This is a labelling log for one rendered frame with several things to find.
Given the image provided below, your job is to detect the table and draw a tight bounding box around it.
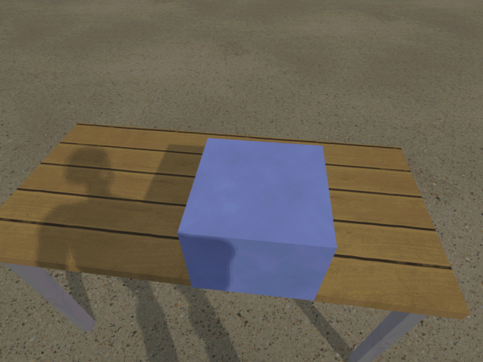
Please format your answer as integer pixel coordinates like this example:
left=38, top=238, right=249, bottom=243
left=0, top=123, right=470, bottom=362

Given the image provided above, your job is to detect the carton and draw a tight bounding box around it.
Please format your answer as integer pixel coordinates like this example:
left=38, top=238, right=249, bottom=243
left=177, top=138, right=337, bottom=301

